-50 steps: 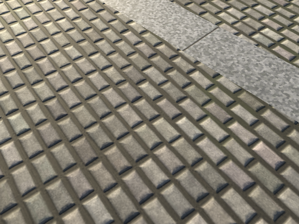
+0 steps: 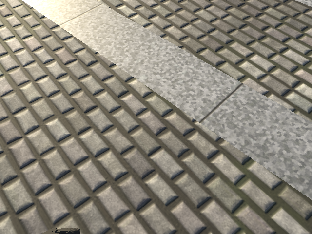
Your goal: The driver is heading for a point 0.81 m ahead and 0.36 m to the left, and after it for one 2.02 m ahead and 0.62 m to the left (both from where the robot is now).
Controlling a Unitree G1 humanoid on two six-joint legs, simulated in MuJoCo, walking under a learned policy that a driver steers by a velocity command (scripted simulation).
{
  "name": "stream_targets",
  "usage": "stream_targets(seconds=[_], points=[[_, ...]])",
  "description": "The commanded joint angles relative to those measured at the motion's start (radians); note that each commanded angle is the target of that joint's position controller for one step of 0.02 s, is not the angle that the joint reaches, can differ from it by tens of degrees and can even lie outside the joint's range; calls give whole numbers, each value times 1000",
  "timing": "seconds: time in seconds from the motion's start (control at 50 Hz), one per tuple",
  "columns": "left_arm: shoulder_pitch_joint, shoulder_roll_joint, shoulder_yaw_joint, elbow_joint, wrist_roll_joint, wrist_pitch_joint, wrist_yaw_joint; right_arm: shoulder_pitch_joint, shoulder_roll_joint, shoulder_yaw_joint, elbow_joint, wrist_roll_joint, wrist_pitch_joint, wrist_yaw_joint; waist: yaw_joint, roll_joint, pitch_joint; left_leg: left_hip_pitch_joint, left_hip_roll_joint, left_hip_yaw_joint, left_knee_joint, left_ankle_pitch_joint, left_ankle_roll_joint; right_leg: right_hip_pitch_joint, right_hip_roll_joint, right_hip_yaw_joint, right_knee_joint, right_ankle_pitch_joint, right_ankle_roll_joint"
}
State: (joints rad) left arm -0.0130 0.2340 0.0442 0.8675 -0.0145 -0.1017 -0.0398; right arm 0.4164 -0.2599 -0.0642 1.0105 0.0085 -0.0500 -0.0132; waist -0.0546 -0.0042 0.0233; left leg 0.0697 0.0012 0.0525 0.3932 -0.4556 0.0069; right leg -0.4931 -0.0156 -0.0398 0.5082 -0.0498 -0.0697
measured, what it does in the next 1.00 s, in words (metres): walks ahead, turning left: left foot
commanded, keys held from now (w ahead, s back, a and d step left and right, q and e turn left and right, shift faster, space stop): w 0.04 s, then w+q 0.96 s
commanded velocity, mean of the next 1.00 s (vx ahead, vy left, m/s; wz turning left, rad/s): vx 0.50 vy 0.00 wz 0.44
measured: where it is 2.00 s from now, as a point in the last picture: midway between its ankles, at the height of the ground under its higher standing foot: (93, 159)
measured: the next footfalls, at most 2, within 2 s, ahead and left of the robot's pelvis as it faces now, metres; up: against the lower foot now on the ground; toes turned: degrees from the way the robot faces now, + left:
left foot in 0.56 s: +0.45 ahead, +0.15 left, +0.00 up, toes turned +17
right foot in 1.04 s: +0.79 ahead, +0.07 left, +0.00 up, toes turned +34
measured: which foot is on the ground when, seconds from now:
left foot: down 0.00-0.00, up 0.02-0.54, down 0.56-1.00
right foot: down 0.00-0.54, up 0.56-1.00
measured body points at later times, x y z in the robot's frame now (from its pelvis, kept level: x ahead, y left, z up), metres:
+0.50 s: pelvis +0.27 +0.01 +0.01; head +0.30 +0.02 +0.45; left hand +0.22 +0.28 -0.14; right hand +0.50 -0.19 -0.10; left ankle +0.41 +0.15 -0.70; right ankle +0.13 -0.11 -0.72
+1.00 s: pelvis +0.55 +0.09 +0.01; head +0.58 +0.12 +0.46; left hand +0.66 +0.41 -0.07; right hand +0.72 -0.16 -0.10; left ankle +0.41 +0.14 -0.72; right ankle +0.76 +0.04 -0.71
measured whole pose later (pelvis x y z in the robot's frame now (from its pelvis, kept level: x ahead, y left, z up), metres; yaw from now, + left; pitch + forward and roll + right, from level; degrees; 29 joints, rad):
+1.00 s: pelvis +0.55 +0.09 +0.01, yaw +29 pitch +3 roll +0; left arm -0.01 0.27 0.05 0.76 -0.01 -0.12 -0.02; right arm 0.37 -0.28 -0.09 0.79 0.02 -0.04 -0.02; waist -0.09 -0.04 0.01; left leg -0.08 -0.11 -0.19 0.43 -0.38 0.07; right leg -0.53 -0.01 0.08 0.47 0.00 0.02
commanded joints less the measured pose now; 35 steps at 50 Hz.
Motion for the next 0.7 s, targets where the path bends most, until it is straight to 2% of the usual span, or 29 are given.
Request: stream_targets(seconds=[0.02,0.04,0.06,0.08,0.1,0.12,0.14,0.18,0.22,0.26,0.32,0.38,0.44,0.46,0.5,0.52,0.54,0.56,0.58,0.6,0.62,0.64,0.66,0.68,0.7], points=[[453,307,91,82,7,4,8,104,28,28,-78,-11,-29,9,136,-294,-394,-659,-68,-54,802,-69,13,913,-377,695,-123,-215,-280],[423,211,62,73,-3,1,7,27,-78,7,-75,15,-53,11,174,-183,-341,-770,-26,-186,918,-130,35,877,-347,734,-199,-319,-239],[333,171,51,54,-1,-4,12,-61,-127,-8,-103,43,-68,13,159,-143,-202,-829,21,-177,928,-42,55,744,-330,574,-217,-269,-193],[249,147,42,35,7,-8,13,-105,-129,-10,-110,44,-70,5,124,-56,-131,-784,78,-152,883,57,55,593,-300,453,-246,-165,-167],[202,115,35,31,16,-13,12,-125,-122,-18,-109,30,-63,-2,99,-38,-77,-741,109,-149,827,116,51,475,-270,363,-279,-94,-151],[185,94,28,37,27,-19,11,-101,-104,-22,-104,26,-48,-3,67,-64,-67,-674,136,-161,794,156,51,404,-245,296,-310,-63,-135],[185,86,28,46,30,-21,11,-80,-78,-21,-97,27,-33,-3,53,-77,-58,-641,142,-163,771,173,49,364,-231,250,-339,-51,-131],[206,110,34,64,29,-27,18,-87,-53,-20,-103,28,-12,-3,42,-72,-22,-663,149,-165,732,214,39,322,-227,172,-380,-3,-136],[226,133,41,75,33,-28,31,-140,-59,-25,-125,22,-4,-4,49,-49,7,-736,145,-184,661,305,26,334,-228,115,-400,46,-135],[237,140,41,79,33,-25,42,-181,-57,-27,-142,17,-7,1,58,-42,17,-775,133,-186,563,413,19,362,-217,53,-406,93,-120],[244,148,39,77,29,-20,53,-267,-42,-19,-172,12,-14,18,81,-40,34,-744,118,-120,395,548,19,374,-190,-47,-416,126,-89],[313,161,42,98,20,-7,60,-373,-20,-4,-221,10,-14,37,123,-21,68,-772,109,-69,294,562,30,466,-216,-91,-402,167,-83],[355,176,48,110,11,21,63,-438,-19,0,-274,13,-12,58,136,-19,84,-827,91,-26,243,463,52,604,-261,-119,-329,285,-78],[349,184,51,106,9,30,64,-441,-25,-2,-289,14,-11,66,124,-29,78,-809,77,-5,231,416,65,628,-271,-132,-291,378,-71],[318,214,60,87,5,44,73,-395,-58,-17,-303,15,-7,77,75,-74,21,-686,16,56,234,317,100,648,-275,-162,-163,711,-50],[303,227,64,78,5,53,78,-317,-88,-34,-294,17,-4,79,26,-94,-30,-577,-23,79,240,273,124,638,-270,-174,-41,846,-38],[279,233,64,67,2,59,81,-176,-136,-60,-265,20,-2,73,-54,-86,-103,-377,-60,80,183,313,158,573,-244,-189,147,849,-14],[275,223,58,48,7,52,81,-13,-214,-96,-228,18,5,53,-128,-8,-194,-76,3,-72,128,326,210,357,-200,-190,431,597,28],[374,53,8,1,41,22,57,-7,-313,-112,-223,22,3,41,-12,256,-273,287,269,-611,77,252,394,-116,11,-127,798,-397,90],[293,116,14,-24,1,-30,37,31,-252,-89,-246,8,-7,41,-60,179,-398,377,349,-897,-80,162,456,-262,64,111,938,-544,77],[185,165,28,-56,-36,-57,27,-6,-191,-73,-244,-2,-17,38,-79,129,-267,303,311,-742,-98,224,390,-350,1,144,917,-453,46],[165,160,25,-62,-31,-68,29,-77,-155,-63,-257,3,-26,38,-35,41,-179,152,267,-606,-98,312,349,-319,-47,140,823,-363,32],[164,161,32,-50,-6,-65,37,-151,-125,-53,-276,4,-28,40,10,-13,-115,-4,227,-508,-112,419,321,-248,-77,131,729,-323,40],[186,173,42,-47,6,-50,39,-190,-105,-44,-292,-3,-30,37,46,-5,-96,-105,202,-453,-133,495,311,-170,-98,136,677,-297,51],[200,168,46,-51,12,-34,39,-202,-109,-43,-300,-5,-30,34,67,0,-84,-167,188,-433,-153,523,310,-128,-103,133,635,-286,66]])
